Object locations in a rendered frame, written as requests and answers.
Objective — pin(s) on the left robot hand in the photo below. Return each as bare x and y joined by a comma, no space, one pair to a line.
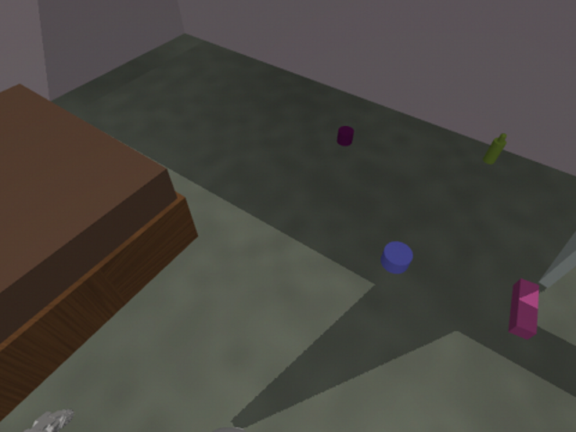
52,422

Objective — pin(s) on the bed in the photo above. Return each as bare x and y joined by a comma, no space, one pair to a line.
85,223

